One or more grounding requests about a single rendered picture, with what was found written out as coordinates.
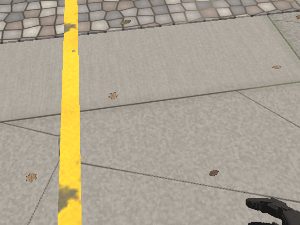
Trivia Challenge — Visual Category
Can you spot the right robot hand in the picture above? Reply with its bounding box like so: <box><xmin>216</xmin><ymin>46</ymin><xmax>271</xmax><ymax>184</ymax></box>
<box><xmin>246</xmin><ymin>197</ymin><xmax>300</xmax><ymax>225</ymax></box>

